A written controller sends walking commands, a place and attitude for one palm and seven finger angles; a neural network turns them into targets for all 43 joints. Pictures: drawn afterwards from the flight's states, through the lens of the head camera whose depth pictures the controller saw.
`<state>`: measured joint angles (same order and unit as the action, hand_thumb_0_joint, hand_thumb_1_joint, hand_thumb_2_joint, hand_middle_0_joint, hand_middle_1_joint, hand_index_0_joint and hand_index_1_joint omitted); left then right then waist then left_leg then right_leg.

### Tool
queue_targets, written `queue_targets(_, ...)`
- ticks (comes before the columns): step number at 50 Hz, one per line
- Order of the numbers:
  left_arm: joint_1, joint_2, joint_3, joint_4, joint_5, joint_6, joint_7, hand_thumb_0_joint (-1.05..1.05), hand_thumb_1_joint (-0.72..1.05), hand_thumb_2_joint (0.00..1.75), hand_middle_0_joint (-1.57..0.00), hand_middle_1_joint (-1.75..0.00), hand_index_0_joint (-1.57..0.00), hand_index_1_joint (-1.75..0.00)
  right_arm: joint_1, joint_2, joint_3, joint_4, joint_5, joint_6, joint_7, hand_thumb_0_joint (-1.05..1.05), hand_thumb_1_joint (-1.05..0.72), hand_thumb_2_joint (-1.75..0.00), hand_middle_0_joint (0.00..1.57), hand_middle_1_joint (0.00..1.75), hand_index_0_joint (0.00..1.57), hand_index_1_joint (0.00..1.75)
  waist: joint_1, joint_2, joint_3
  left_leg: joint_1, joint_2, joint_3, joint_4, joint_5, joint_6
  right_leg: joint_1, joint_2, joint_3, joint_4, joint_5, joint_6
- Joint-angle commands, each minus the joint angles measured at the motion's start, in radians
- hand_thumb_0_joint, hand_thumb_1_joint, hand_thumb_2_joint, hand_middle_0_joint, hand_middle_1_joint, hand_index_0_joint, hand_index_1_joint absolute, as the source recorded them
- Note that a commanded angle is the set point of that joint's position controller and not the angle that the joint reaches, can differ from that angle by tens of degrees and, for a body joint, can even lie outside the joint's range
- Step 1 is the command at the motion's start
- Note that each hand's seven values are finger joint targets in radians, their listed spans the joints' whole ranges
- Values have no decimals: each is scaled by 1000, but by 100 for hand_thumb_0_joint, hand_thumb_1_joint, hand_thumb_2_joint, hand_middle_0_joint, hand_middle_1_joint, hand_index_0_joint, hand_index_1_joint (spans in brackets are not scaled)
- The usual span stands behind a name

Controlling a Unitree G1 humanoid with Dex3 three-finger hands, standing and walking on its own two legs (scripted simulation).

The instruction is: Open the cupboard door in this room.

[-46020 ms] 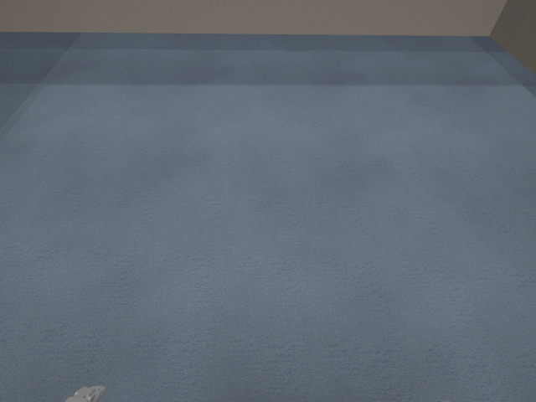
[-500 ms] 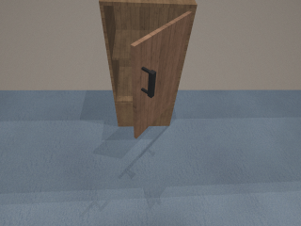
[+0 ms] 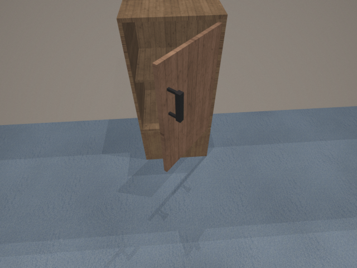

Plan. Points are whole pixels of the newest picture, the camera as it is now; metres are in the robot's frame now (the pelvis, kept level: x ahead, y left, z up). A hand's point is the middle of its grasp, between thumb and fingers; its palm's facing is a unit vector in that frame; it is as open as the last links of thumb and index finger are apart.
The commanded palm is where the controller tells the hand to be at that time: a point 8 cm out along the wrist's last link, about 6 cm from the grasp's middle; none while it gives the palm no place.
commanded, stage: let the arm hang, fingers relaxed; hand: left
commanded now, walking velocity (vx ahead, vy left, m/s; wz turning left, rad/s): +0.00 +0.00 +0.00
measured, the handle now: (175, 104) +0.64 +0.05 -0.03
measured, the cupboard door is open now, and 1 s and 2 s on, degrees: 48 48 48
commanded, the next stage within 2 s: look to check the result in 0.24 s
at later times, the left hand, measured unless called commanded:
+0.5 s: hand out of the picture +0.02 +0.16 -0.17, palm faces +0.03 -0.98 -0.20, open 7.4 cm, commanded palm none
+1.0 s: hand out of the picture +0.05 +0.16 -0.17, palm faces +0.03 -0.98 -0.22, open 7.4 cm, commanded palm none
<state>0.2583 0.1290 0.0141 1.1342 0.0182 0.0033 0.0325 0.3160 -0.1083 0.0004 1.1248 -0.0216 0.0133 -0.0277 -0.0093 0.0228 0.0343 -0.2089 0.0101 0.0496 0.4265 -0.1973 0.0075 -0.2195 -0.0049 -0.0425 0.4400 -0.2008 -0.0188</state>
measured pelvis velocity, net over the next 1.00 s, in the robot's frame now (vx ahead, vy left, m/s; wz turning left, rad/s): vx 0.03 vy -0.02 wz -0.01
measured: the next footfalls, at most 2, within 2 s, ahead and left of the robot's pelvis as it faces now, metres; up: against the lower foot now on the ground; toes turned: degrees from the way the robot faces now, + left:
left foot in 1.90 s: +0.14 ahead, +0.08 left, +0.00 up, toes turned -34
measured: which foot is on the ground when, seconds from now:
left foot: down 0.00-1.00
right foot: down 0.00-1.00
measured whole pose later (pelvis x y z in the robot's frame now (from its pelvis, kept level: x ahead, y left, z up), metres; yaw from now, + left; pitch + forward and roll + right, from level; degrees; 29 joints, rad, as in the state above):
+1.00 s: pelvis +0.03 -0.02 +0.00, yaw -1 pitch -1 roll +0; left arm 0.23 0.15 0.02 1.14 0.01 -0.01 0.03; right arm 0.25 -0.16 0.00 1.14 -0.02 0.01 -0.04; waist 0.00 0.02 0.05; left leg -0.14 0.04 0.05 0.38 -0.22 -0.02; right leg -0.16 0.03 -0.04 0.39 -0.22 -0.04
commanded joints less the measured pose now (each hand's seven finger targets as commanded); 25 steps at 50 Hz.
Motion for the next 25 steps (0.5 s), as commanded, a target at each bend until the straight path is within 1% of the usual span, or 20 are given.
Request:
queue_targets(1, 61, 112, 23, -19, -7, -11, 8, 0, 90, 90, -20, -30, -20, -30, 79, -88, -22, -16, -4, -10, -5, 0, -90, -90, 20, 30, 20, 30, 2, 11, 70, -59, 83, -94, -113, -64, 23, -26, -85, 83, -101, -57, -26)
queue_targets(2, 66, 110, 23, -19, -7, -12, 8, 0, 90, 90, -20, -30, -20, -30, 73, -88, -23, -17, -4, -11, -5, 0, -90, -90, 20, 30, 20, 30, 4, 23, 70, -57, 83, -93, -113, -62, 23, -26, -84, 85, -102, -49, -26)
queue_targets(4, 64, 114, 23, -19, -6, -14, 8, 0, 90, 90, -20, -30, -20, -30, 72, -93, -26, -22, -2, -11, -5, 0, -90, -90, 20, 30, 20, 30, 4, 9, 68, -53, 84, -91, -108, -54, 22, -23, -85, 85, -107, -46, -25)
queue_targets(5, 60, 115, 23, -19, -6, -14, 7, 0, 90, 90, -20, -30, -20, -30, 69, -90, -25, -21, -3, -11, -5, 0, -90, -90, 20, 30, 20, 30, 2, -15, 66, -46, 81, -91, -104, -47, 22, -24, -87, 89, -110, -49, -25)
queue_targets(8, 52, 122, 24, -23, -7, -17, 6, 0, 90, 90, -20, -30, -20, -30, 66, -94, -25, -19, -3, -11, -5, 0, -90, -90, 20, 30, 20, 30, -2, -6, 56, -21, 79, -82, -97, -21, 19, -27, -91, 94, -119, -44, -25)
queue_targets(9, 53, 125, 24, -24, -7, -19, 7, 0, 90, 90, -20, -30, -20, -30, 64, -99, -27, -22, -1, -10, -5, 0, -90, -90, 20, 30, 20, 30, -1, -29, 54, -18, 79, -79, -90, -13, 19, -25, -92, 91, -124, -46, -25)
queue_targets(11, 46, 124, 24, -24, -7, -19, 6, 0, 90, 90, -20, -30, -20, -30, 62, -98, -25, -19, -2, -10, -4, 0, -90, -90, 20, 30, 20, 30, -5, -26, 58, -12, 77, -77, -91, -11, 17, -30, -95, 98, -132, -56, -27)
queue_targets(13, 43, 129, 26, -24, -8, -22, 6, 0, 90, 90, -20, -30, -20, -30, 57, -107, -25, -18, -2, -14, -5, 0, -90, -90, 20, 30, 20, 30, -5, -24, 36, 6, 81, -79, -90, 28, 17, -12, -96, 92, -125, -14, -27)
queue_targets(14, 49, 131, 25, -24, -8, -24, 6, 0, 90, 90, -20, -30, -20, -30, 50, -113, -27, -21, 0, -13, -6, 0, -90, -90, 20, 30, 20, 30, -1, -23, 28, 15, 81, -77, -80, 41, 18, -9, -96, 92, -126, -1, -28)
queue_targets(16, 45, 131, 23, -20, -9, -24, 6, 0, 90, 90, -20, -30, -20, -30, 46, -110, -25, -16, -1, -13, -6, 0, -90, -90, 20, 30, 20, 30, -4, -21, 28, 20, 82, -75, -84, 45, 15, -3, -98, 93, -129, 10, -27)
queue_targets(18, 42, 132, 22, -15, -10, -24, 6, 0, 90, 90, -20, -30, -20, -30, 36, -115, -24, -14, -1, -13, -7, 0, -90, -90, 20, 30, 20, 30, -3, 2, 35, 23, 84, -76, -90, 47, 13, -3, -98, 94, -131, 16, -28)
queue_targets(19, 45, 135, 25, -16, -9, -25, 6, 0, 90, 90, -20, -30, -20, -30, 34, -119, -26, -17, 1, -12, -7, 0, -90, -90, 20, 30, 20, 30, -1, -3, 35, 26, 85, -75, -85, 52, 14, -2, -96, 91, -133, 20, -29)
queue_targets(20, 42, 134, 23, -14, -9, -25, 6, 0, 90, 90, -20, -30, -20, -30, 34, -115, -24, -13, 0, -13, -7, 0, -90, -90, 20, 30, 20, 30, -4, -8, 34, 25, 86, -76, -88, 57, 14, 4, -99, 93, -134, 30, -29)
queue_targets(22, 38, 137, 23, -14, -10, -27, 6, 0, 90, 90, -20, -30, -20, -30, 36, -122, -23, -10, 0, -15, -8, 0, -90, -90, 20, 30, 20, 30, -3, -12, 18, 32, 89, -77, -90, 81, 12, 26, -98, 90, -126, 68, -28)
queue_targets(24, 40, 140, 23, -12, -10, -27, 6, 0, 90, 90, -20, -30, -20, -30, 23, -133, -24, -15, 2, -15, -9, 0, -90, -90, 20, 30, 20, 30, -1, -16, 23, 41, 91, -77, -88, 88, 13, 21, -98, 86, -128, 77, -28)
queue_targets(25, 37, 137, 22, -10, -11, -27, 6, 0, 90, 90, -20, -30, -20, -30, 23, -129, -22, -12, 0, -15, -10, 0, -90, -90, 20, 30, 20, 30, -3, -15, 23, 43, 92, -74, -90, 86, 11, 22, -99, 88, -131, 79, -28)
